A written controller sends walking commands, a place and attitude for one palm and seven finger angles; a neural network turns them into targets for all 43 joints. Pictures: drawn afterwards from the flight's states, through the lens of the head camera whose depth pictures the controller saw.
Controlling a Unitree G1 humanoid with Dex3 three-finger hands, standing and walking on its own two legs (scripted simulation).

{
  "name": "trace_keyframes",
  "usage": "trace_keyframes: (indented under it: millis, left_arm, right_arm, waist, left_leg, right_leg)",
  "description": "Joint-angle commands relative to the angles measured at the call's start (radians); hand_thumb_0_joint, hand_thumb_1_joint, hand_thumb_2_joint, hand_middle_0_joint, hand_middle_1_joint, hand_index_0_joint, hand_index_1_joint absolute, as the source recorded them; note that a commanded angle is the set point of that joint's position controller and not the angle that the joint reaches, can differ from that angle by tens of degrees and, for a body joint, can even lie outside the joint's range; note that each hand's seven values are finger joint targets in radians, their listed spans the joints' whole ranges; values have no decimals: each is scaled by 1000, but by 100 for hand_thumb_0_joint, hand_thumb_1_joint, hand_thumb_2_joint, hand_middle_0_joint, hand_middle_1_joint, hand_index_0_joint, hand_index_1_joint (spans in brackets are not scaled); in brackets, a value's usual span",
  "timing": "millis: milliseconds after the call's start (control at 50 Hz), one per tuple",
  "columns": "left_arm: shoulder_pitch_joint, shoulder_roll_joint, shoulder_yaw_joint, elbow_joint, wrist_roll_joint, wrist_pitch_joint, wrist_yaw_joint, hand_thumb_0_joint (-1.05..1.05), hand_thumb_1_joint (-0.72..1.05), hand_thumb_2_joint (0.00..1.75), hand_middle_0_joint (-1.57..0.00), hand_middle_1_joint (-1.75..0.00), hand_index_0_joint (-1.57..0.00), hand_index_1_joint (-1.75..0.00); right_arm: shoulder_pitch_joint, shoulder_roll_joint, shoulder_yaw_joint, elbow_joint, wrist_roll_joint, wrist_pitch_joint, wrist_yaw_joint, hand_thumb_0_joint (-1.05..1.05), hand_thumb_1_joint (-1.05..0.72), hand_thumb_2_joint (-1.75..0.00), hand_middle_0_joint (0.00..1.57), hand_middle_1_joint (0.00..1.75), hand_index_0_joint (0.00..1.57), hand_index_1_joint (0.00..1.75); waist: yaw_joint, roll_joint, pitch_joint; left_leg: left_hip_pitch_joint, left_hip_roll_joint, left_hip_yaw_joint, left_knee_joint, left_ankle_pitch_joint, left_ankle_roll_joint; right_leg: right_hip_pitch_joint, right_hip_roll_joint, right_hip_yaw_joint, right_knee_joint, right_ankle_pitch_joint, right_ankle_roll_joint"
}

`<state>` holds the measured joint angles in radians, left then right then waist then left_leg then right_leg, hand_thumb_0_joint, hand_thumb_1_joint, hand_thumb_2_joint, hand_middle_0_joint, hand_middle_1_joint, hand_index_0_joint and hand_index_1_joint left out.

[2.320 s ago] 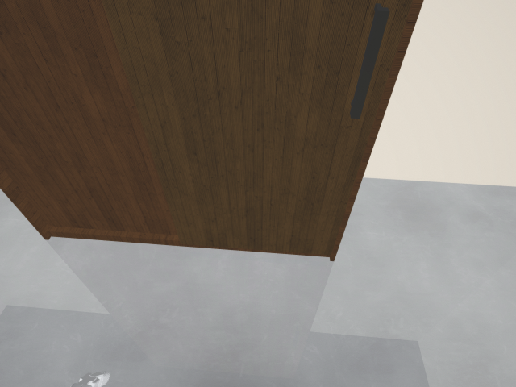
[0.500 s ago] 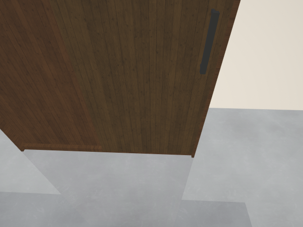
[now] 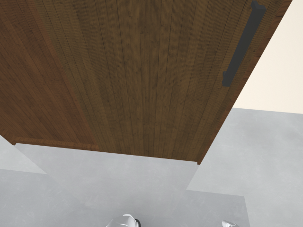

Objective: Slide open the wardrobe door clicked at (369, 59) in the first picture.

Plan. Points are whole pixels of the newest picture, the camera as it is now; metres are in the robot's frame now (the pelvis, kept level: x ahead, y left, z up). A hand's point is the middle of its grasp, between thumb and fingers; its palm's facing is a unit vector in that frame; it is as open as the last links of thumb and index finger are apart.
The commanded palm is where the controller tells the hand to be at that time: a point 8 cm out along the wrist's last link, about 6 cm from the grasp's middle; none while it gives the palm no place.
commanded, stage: take the last steps up to it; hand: right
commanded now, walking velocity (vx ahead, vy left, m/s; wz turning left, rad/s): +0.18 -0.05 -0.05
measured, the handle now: (238, 48) +0.59 -0.19 +0.17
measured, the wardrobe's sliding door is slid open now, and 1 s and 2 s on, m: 0.00 0.00 0.00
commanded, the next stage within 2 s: come to a stop and stand still in 0.08 s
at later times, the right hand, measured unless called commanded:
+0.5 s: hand out of the picture +0.10 -0.22 -0.17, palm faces +0.08 +0.98 -0.19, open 7.3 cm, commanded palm none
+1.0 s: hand out of the picture +0.05 -0.17 -0.15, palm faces +0.07 +0.98 -0.19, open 7.3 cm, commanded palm none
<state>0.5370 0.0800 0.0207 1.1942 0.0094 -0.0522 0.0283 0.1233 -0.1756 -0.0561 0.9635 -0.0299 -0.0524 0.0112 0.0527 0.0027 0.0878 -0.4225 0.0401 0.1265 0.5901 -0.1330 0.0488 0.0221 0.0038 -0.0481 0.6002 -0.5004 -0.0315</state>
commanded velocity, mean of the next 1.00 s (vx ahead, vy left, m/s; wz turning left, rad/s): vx -0.03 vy -0.01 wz -0.01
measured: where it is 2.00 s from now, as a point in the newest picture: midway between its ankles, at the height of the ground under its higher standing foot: outside the picture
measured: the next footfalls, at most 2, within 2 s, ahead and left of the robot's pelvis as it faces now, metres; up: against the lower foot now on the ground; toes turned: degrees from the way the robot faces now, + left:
right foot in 0.32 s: +0.21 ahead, -0.14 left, +0.00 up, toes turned -7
left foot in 0.72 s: +0.11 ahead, +0.12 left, +0.00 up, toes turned +4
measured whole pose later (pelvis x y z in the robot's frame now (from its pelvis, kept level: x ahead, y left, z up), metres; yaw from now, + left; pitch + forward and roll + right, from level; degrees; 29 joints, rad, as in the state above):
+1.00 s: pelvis +0.05 +0.00 +0.02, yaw +0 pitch +0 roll +0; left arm 0.36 0.19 0.06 1.09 0.02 0.04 0.01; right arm 0.32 -0.14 -0.03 1.05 -0.03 0.00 -0.02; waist -0.02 0.00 -0.01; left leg -0.23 0.04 0.06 0.43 -0.20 0.00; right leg -0.23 -0.04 -0.05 0.59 -0.34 0.02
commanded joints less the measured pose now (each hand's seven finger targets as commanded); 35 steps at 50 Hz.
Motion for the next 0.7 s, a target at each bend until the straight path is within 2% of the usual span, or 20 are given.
trace_keyframes:
  millis: [0, 20, 60, 100, 160, 200, 260, 280, 300, 320, 340, 360, 400, 460, 500, 560, 620, 640, 660, 680]
  left_arm:
    - [-31, 120, 38, -108, -3, -11, -5, 0, 90, 90, -20, -30, -20, -30]
    - [-84, 111, 38, -123, 4, 1, -10, 0, 90, 90, -20, -30, -20, -30]
    - [-63, 76, 35, -113, 18, 27, -19, 0, 90, 90, -20, -30, -20, -30]
    - [-38, 63, 31, -112, 20, 44, -22, 0, 90, 90, -20, -30, -20, -30]
    - [-97, 51, 25, -148, 16, 47, -31, 0, 90, 90, -20, -30, -20, -30]
    - [-142, 61, 16, -165, 11, 37, -25, 0, 90, 90, -20, -30, -20, -30]
    - [-151, 97, 14, -157, 3, 33, -14, 0, 90, 90, -20, -30, -20, -30]
    - [-154, 145, 23, -168, 3, 28, -9, 0, 90, 90, -20, -30, -20, -30]
    - [-181, 199, 33, -187, 5, 29, -5, 0, 90, 90, -20, -30, -20, -30]
    - [-209, 234, 37, -205, 5, 36, 0, 0, 90, 90, -20, -30, -20, -30]
    - [-233, 246, 39, -206, 6, 37, 9, 0, 90, 90, -20, -30, -20, -30]
    - [-245, 251, 39, -208, 8, 41, 20, 0, 90, 90, -20, -30, -20, -30]
    - [-292, 262, 50, -225, 13, 52, 25, 0, 90, 90, -20, -30, -20, -30]
    - [-331, 274, 69, -248, 12, 62, 26, 0, 90, 90, -20, -30, -20, -30]
    - [-330, 264, 73, -246, 11, 63, 24, 0, 90, 90, -20, -30, -20, -30]
    - [-361, 258, 76, -252, 15, 65, 18, 0, 90, 90, -20, -30, -20, -30]
    - [-390, 255, 79, -251, 17, 75, 2, 0, 90, 90, -20, -30, -20, -30]
    - [-400, 247, 77, -250, 16, 80, -4, 0, 90, 90, -20, -30, -20, -30]
    - [-393, 211, 72, -248, 9, 83, -9, 0, 90, 90, -20, -30, -20, -30]
    - [-381, 148, 58, -253, -2, 93, -16, 0, 90, 90, -20, -30, -20, -30]
  right_arm:
    - [322, -210, -55, 46, 16, -7, -33, 0, -90, -90, 20, 30, 20, 30]
    - [237, -155, -41, 27, 14, -4, -37, 0, -90, -90, 20, 30, 20, 30]
    - [150, -85, -17, 10, 7, -8, -43, 0, -90, -90, 20, 30, 20, 30]
    - [133, -73, -10, 7, 2, -10, -41, 0, -90, -90, 20, 30, 20, 30]
    - [156, -82, -10, 10, 1, -8, -35, 0, -90, -90, 20, 30, 20, 30]
    - [150, -95, -10, 10, 0, -1, -37, 0, -90, -90, 20, 30, 20, 30]
    - [162, -107, -4, 22, 10, 26, -45, 0, -90, -90, 20, 30, 20, 30]
    - [194, -88, 0, 17, 12, 36, -48, 0, -90, -90, 20, 30, 20, 30]
    - [232, -69, 4, 14, 15, 48, -53, 0, -90, -90, 20, 30, 20, 30]
    - [256, -57, 8, 11, 14, 56, -57, 0, -90, -90, 20, 30, 20, 30]
    - [260, -61, 11, 16, 19, 66, -59, 0, -90, -90, 20, 30, 20, 30]
    - [251, -86, 5, 17, 17, 74, -60, 0, -90, -90, 20, 30, 20, 30]
    - [247, -91, -9, 19, 14, 77, -57, 0, -90, -90, 20, 30, 20, 30]
    - [237, -86, -18, -2, 11, 84, -49, 0, -90, -90, 20, 30, 20, 30]
    - [215, -81, -24, -20, 10, 93, -44, 0, -90, -90, 20, 30, 20, 30]
    - [228, -66, -22, -29, 9, 99, -39, 0, -90, -90, 20, 30, 20, 30]
    - [289, -35, -11, -5, 9, 91, -37, 0, -90, -90, 20, 30, 20, 30]
    - [342, -32, -7, 21, 7, 85, -37, 0, -90, -90, 20, 30, 20, 30]
    - [386, -54, -8, 42, 0, 74, -40, 0, -90, -90, 20, 30, 20, 30]
    - [371, -110, -8, 35, -10, 63, -43, 0, -90, -90, 20, 30, 20, 30]
  waist:
    - [-144, 127, -156]
    - [-110, 77, -51]
    - [-42, 21, -28]
    - [-9, 93, -25]
    - [-20, 105, -20]
    - [-31, 97, -33]
    - [-28, 55, -76]
    - [-37, -34, -88]
    - [-56, -135, -86]
    - [-62, -174, -67]
    - [-55, -292, -90]
    - [-49, -307, -81]
    - [-50, -195, -115]
    - [-44, -103, -177]
    - [-32, -132, -197]
    - [-41, -167, -176]
    - [-63, -188, -162]
    - [-87, -158, -145]
    - [-104, -79, -112]
    - [-94, 122, -57]
  left_leg:
    - [452, 413, -575, -320, -72, 218]
    - [288, 387, -504, -359, -203, 195]
    - [105, 306, -320, -392, -197, 136]
    - [13, 259, -198, -401, -119, 108]
    - [4, 217, -149, -400, -88, 106]
    - [57, 216, -133, -336, 79, 105]
    - [115, 152, -79, -167, 188, 45]
    - [107, 110, -69, -98, 134, 4]
    - [84, 64, -47, -61, -10, -40]
    - [102, 18, -23, 3, -192, -64]
    - [90, -4, -27, 147, -370, -82]
    - [75, -2, -81, 281, -469, -81]
    - [3, -4, -131, 425, -453, -78]
    - [-70, -14, -135, 502, -409, -92]
    - [-45, -13, -136, 483, -389, -98]
    - [23, 0, -117, 345, -382, -86]
    - [198, -6, -67, 106, -304, -64]
    - [287, -21, -32, -11, -221, -61]
    - [360, -3, -58, -142, -176, -57]
    - [262, 151, -290, -348, -419, -5]
  right_leg:
    - [-583, -52, 69, 752, 6, -14]
    - [-591, -96, 81, 742, 66, -12]
    - [-504, -129, 70, 633, 132, 7]
    - [-437, -134, 29, 498, 151, 31]
    - [-394, -117, -21, 294, 209, 45]
    - [-359, -99, -20, 159, 225, 58]
    - [-201, -75, -28, -106, 428, 73]
    - [-153, -124, 17, -136, 646, 54]
    - [-141, -237, 116, -155, 895, 0]
    - [-173, -312, 166, -192, 1008, -55]
    - [-170, -359, 231, -251, 1092, -108]
    - [-185, -380, 234, -260, 1169, -143]
    - [-125, -374, 187, -201, 1211, -171]
    - [-58, -367, 139, -178, 1098, -172]
    - [-87, -346, 132, -196, 985, -161]
    - [-176, -341, 141, -232, 728, -151]
    - [-322, -298, 153, -294, 283, -107]
    - [-400, -253, 126, -294, 108, -69]
    - [-486, -190, 88, -233, 5, -26]
    - [-530, -83, 17, -58, -37, 40]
